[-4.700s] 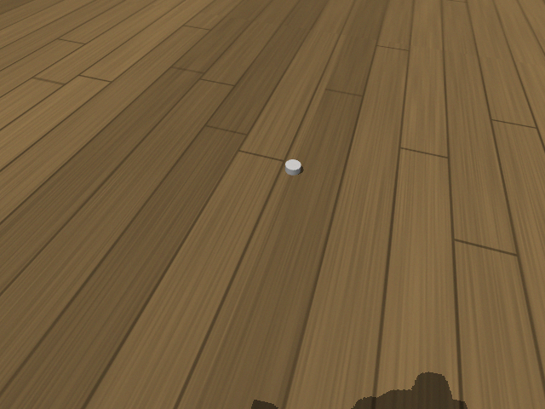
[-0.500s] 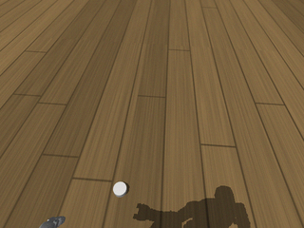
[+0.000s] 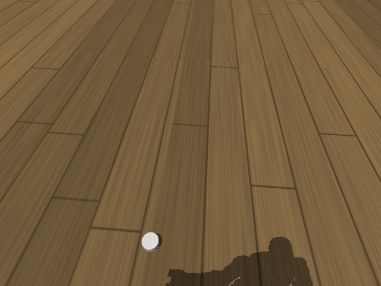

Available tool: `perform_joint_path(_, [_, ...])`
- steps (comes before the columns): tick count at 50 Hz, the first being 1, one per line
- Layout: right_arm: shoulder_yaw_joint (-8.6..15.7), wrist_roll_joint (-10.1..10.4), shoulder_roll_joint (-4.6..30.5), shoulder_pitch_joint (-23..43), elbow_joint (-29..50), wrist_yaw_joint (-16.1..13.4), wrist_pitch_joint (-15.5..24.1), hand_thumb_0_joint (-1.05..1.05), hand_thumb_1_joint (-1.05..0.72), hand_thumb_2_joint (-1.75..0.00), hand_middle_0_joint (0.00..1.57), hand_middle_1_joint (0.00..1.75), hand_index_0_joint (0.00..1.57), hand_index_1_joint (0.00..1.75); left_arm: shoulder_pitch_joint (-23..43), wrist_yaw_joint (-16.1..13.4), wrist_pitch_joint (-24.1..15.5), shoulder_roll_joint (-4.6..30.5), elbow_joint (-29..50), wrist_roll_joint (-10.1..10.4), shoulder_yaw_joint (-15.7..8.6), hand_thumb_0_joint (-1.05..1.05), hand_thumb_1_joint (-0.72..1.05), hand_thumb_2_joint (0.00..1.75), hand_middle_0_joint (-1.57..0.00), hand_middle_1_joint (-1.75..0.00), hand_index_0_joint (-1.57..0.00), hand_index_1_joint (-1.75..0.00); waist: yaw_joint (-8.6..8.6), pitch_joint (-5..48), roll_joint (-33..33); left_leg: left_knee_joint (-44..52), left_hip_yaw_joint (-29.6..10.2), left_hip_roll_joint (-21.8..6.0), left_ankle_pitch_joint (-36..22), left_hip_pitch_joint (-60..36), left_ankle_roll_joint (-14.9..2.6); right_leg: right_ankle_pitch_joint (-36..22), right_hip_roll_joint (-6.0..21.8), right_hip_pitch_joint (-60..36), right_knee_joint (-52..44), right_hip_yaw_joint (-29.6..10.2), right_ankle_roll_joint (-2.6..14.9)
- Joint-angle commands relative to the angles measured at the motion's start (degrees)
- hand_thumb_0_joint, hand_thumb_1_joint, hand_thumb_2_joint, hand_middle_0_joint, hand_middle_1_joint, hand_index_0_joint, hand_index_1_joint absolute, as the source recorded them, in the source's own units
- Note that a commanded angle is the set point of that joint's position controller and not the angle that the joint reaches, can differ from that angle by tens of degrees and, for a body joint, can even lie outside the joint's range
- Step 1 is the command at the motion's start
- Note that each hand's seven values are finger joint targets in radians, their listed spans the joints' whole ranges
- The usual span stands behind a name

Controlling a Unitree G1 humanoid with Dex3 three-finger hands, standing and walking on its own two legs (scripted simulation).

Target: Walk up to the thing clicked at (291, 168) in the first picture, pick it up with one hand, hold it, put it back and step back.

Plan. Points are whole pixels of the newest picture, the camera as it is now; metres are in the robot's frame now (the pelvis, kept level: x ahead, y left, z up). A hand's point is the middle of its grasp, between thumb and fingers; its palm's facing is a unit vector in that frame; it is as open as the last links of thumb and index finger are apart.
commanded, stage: walk up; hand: left
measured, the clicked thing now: (150, 242) +0.45 +0.21 -0.76
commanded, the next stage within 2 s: stand in 0.30 s
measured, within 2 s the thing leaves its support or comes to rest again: neither
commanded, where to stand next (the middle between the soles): +0.05 -0.01 m, yaw +1 degrees
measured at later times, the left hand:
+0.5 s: hand out of the picture +0.09 +0.26 -0.16, palm faces -0.01 -0.94 -0.33, open 7.4 cm
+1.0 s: hand out of the picture +0.09 +0.26 -0.16, palm faces +0.00 -0.94 -0.34, open 7.4 cm
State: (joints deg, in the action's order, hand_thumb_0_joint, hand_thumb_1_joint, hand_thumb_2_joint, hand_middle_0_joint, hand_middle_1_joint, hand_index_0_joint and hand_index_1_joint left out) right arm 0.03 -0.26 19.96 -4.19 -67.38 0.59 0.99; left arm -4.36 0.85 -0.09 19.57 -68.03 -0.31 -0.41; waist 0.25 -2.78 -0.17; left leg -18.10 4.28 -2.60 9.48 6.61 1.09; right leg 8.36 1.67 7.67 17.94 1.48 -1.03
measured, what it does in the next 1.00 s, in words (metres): stands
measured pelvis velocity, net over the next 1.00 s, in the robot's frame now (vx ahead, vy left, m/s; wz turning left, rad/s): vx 0.02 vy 0.00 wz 0.02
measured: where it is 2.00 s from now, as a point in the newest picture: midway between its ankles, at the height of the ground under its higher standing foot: outside the picture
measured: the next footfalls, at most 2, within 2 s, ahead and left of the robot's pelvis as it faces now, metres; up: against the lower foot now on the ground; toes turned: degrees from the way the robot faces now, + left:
none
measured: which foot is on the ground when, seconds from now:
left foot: down 0.00-1.00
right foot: down 0.00-1.00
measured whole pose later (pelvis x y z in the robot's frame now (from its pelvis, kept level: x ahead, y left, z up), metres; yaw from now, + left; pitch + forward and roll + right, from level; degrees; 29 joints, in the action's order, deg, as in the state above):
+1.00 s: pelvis +0.02 +0.00 +0.00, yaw +1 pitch -2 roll +0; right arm 0.3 -0.5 19.9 -4.8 -65.7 0.5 0.4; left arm -5.1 0.1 -0.8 19.9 -65.8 -0.6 0.2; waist 0.1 -2.4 0.1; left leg -17.3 3.0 -2.1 10.3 5.1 1.0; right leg 9.4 2.2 5.3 16.6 2.7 -1.4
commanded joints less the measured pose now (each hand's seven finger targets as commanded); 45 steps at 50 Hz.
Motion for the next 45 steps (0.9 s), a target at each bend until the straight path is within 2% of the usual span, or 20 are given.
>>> perform_joint_path(1, [2.06, 0.02, 12.47, 2.91, 3.33, -0.87, 1.40, 0.00, -0.90, -0.90, 0.20, 0.30, 0.20, 0.30, 3.02, -0.59, -1.15, 11.75, 3.65, -0.02, -2.21, 0.00, 0.90, 0.90, -0.20, -0.30, -0.20, -0.30, -0.40, 4.91, -0.43, 3.82, -6.09, -5.95, -1.83, -0.97, -1.85, -2.74, 6.02, -0.10, -3.21, -5.61, 1.64])
perform_joint_path(6, [2.17, -0.11, 12.46, 3.11, 3.62, -0.87, 1.33, 0.00, -0.90, -0.90, 0.20, 0.30, 0.20, 0.30, 2.95, -0.73, -1.22, 11.60, 3.94, -0.09, -2.20, 0.00, 0.90, 0.90, -0.20, -0.30, -0.20, -0.30, -0.42, 5.45, 0.10, 3.47, -5.91, -5.93, -3.61, -0.89, -1.83, -5.30, 6.13, -0.94, -3.05, -5.37, 1.47])
perform_joint_path(14, [2.35, -0.17, 12.45, 2.49, 3.80, -0.92, 1.48, 0.00, -0.90, -0.90, 0.20, 0.30, 0.20, 0.30, 2.72, -0.78, -1.05, 11.68, 4.43, -0.14, -2.29, 0.00, 0.90, 0.90, -0.20, -0.30, -0.20, -0.30, -0.35, 5.95, 0.71, 3.94, -5.99, -6.15, -5.13, -0.90, -1.89, -6.27, 6.23, -2.21, -2.24, -5.10, 1.50])
perform_joint_path(17, [2.42, -0.44, 12.07, 3.02, 4.27, -0.98, 1.11, 0.00, -0.90, -0.90, 0.20, 0.30, 0.20, 0.30, 2.37, -1.18, -1.65, 12.49, 4.70, -0.36, -2.29, 0.00, 0.90, 0.90, -0.20, -0.30, -0.20, -0.30, -0.42, 5.79, 0.22, 3.43, -6.50, -6.57, -7.66, -1.91, -1.69, -6.24, 6.64, -1.70, -2.49, -4.90, 1.46])
perform_joint_path(24, [2.28, -0.40, 12.34, 2.52, 4.41, -0.81, 0.96, 0.00, -0.90, -0.90, 0.20, 0.30, 0.20, 0.30, 1.97, -1.11, -1.53, 12.04, 5.02, -0.30, -2.00, 0.00, 0.90, 0.90, -0.20, -0.30, -0.20, -0.30, -0.38, 4.54, 0.85, 4.22, -6.63, -5.99, -2.59, 0.19, -1.48, -3.34, 6.83, -1.70, -3.49, -4.93, 1.46])
perform_joint_path(25, [2.28, -0.35, 12.01, 2.66, 4.47, -0.76, 0.90, 0.00, -0.90, -0.90, 0.20, 0.30, 0.20, 0.30, 2.18, -1.16, -1.52, 12.45, 5.08, -0.27, -2.00, 0.00, 0.90, 0.90, -0.20, -0.30, -0.20, -0.30, -0.45, 4.39, 0.20, 4.27, -6.88, -6.02, -3.14, 0.09, -1.48, -2.67, 6.57, -1.58, -3.16, -4.55, 1.49])
perform_joint_path(30, [2.27, -0.36, 12.28, 2.32, 4.59, -0.69, 1.12, 0.00, -0.90, -0.90, 0.20, 0.30, 0.20, 0.30, 1.90, -1.15, -1.82, 12.43, 5.42, -0.15, -1.91, 0.00, 0.90, 0.90, -0.20, -0.30, -0.20, -0.30, -0.32, 5.78, 0.31, 3.20, -6.83, -6.30, -7.72, -1.59, -1.55, -6.47, 7.10, -2.30, -3.02, -4.70, 1.49])
perform_joint_path(32, [2.20, -0.29, 12.24, 2.22, 4.55, -0.75, 1.07, 0.00, -0.90, -0.90, 0.20, 0.30, 0.20, 0.30, 1.74, -1.15, -1.74, 12.56, 5.37, -0.22, -1.90, 0.00, 0.90, 0.90, -0.20, -0.30, -0.20, -0.30, -0.49, 5.38, 0.43, 3.20, -6.69, -6.09, -7.29, -1.65, -1.48, -6.68, 7.15, -1.95, -3.20, -4.77, 1.54])
perform_joint_path(36, [2.16, -0.31, 12.19, 2.05, 4.63, -0.80, 1.09, 0.00, -0.90, -0.90, 0.20, 0.30, 0.20, 0.30, 1.46, -1.24, -1.73, 12.47, 5.36, -0.20, -1.84, 0.00, 0.90, 0.90, -0.20, -0.30, -0.20, -0.30, -0.46, 6.51, 0.43, 2.87, -6.63, -6.45, -11.53, -2.80, -1.58, -9.79, 7.12, -2.86, -2.28, -4.22, 1.58])
perform_joint_path(45, [2.30, -0.30, 12.37, 1.99, 4.91, -0.95, 0.87, 0.00, -0.90, -0.90, 0.20, 0.30, 0.20, 0.30, 1.54, -1.37, -1.72, 12.71, 5.51, -0.29, -1.87, 0.00, 0.90, 0.90, -0.20, -0.30, -0.20, -0.30, -0.48, 5.96, 0.27, 2.50, -6.46, -6.43, -11.25, -2.53, -1.70, -9.95, 7.34, -3.48, -2.86, -4.23, 1.57])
